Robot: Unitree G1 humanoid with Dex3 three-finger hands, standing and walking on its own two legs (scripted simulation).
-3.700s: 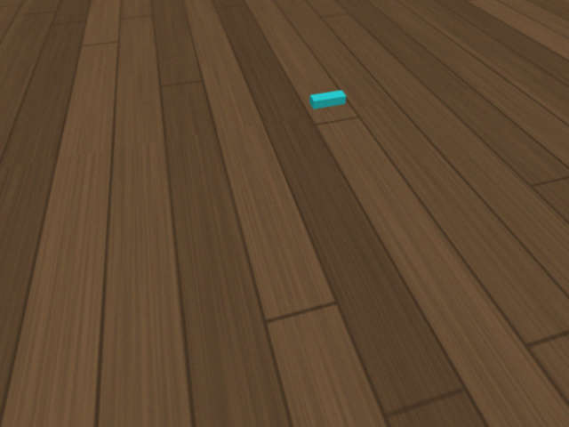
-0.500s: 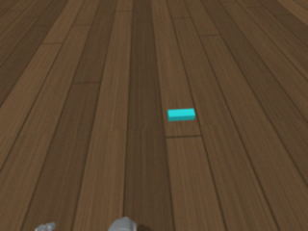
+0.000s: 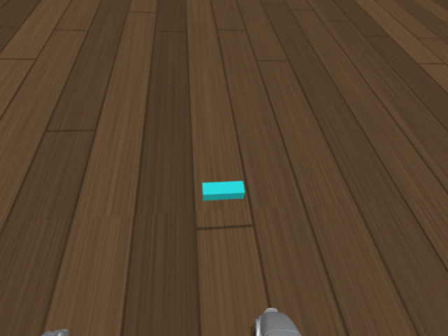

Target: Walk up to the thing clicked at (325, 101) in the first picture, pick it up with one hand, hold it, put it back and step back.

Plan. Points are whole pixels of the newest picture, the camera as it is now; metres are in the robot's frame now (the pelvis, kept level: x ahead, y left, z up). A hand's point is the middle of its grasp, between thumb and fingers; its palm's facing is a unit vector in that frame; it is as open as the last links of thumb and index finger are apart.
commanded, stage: walk up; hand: left
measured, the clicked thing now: (223, 190) +0.89 -0.05 -0.73
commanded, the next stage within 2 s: none
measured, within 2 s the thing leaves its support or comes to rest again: neither
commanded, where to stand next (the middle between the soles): +0.46 -0.27 m, yaw +5 degrees
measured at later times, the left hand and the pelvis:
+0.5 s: hand (149, 310) +0.20 +0.15 -0.17, palm faces +0.00 -0.95 -0.31, open 7.4 cm; pelvis +0.17 -0.12 -0.01, yaw +2 degrees
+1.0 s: hand (217, 238) +0.34 +0.01 -0.13, palm faces +0.07 -0.92 -0.38, open 7.4 cm; pelvis +0.32 -0.27 +0.00, yaw +3 degrees
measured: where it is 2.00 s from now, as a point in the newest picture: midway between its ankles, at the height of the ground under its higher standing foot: (276, 276)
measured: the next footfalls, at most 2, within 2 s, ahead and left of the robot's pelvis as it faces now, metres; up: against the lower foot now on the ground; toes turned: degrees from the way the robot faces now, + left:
right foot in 0.06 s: +0.17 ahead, -0.20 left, +0.00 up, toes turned -5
left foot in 0.42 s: +0.28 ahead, -0.01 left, +0.00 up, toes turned +9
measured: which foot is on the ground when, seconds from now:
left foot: down 0.00-0.08, up 0.10-0.40, down 0.42-0.78, up 0.80-1.00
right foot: up 0.00-0.04, down 0.06-0.42, up 0.44-0.76, down 0.78-1.00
